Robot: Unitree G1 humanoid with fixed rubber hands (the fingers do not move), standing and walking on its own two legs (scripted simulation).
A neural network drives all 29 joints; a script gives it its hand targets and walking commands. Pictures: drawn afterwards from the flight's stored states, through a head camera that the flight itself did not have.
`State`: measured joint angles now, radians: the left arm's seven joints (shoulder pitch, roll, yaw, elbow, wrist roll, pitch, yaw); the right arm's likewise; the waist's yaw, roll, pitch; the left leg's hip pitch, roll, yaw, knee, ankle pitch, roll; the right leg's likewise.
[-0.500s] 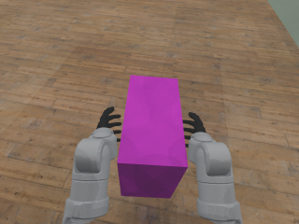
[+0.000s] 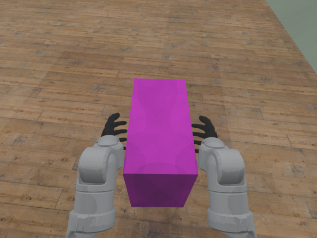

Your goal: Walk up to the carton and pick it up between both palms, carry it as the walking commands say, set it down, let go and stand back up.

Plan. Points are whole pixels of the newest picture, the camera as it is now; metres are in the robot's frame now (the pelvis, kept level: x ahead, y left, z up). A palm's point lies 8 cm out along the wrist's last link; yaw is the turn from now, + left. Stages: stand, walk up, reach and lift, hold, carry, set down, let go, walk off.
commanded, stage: carry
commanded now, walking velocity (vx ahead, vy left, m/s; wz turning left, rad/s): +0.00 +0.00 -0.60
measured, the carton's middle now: (158, 142) +0.37 +0.00 +0.00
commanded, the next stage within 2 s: none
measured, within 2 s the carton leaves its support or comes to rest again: neither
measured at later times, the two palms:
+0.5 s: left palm (124, 140) +0.32 +0.08 +0.10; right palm (223, 145) +0.31 -0.14 +0.09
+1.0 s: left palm (132, 134) +0.33 +0.07 +0.10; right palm (228, 141) +0.32 -0.16 +0.09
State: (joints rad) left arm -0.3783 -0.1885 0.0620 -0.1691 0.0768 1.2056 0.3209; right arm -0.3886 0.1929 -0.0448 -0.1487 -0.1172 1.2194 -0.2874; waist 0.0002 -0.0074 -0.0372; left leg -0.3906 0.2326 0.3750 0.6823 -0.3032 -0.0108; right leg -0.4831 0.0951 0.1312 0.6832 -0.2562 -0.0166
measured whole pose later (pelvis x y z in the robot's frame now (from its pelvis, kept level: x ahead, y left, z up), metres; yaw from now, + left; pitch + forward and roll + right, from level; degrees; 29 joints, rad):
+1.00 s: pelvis +0.02 -0.03 +0.00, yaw -3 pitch +5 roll +1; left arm -0.40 -0.20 0.06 -0.17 0.07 1.21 0.34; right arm -0.41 0.20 -0.07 -0.17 -0.12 1.22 -0.29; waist 0.00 -0.01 -0.04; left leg -0.38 0.29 0.41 0.68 -0.32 -0.02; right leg -0.50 0.16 0.16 0.68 -0.26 -0.06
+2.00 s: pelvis +0.01 -0.03 +0.00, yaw -4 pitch +5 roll +1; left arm -0.41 -0.20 0.06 -0.17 0.08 1.21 0.33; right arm -0.41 0.20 -0.07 -0.18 -0.12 1.22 -0.29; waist 0.00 -0.01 -0.04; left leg -0.37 0.29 0.41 0.68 -0.31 -0.02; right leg -0.50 0.16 0.16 0.68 -0.24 -0.07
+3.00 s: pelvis +0.00 -0.02 +0.00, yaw -4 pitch +4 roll +1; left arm -0.41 -0.20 0.12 0.28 0.24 0.87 0.21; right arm -0.41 0.20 -0.18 0.26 -0.16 0.85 -0.20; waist 0.00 -0.01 -0.04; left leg -0.37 0.28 0.42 0.68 -0.31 -0.02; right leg -0.50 0.15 0.17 0.68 -0.24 -0.06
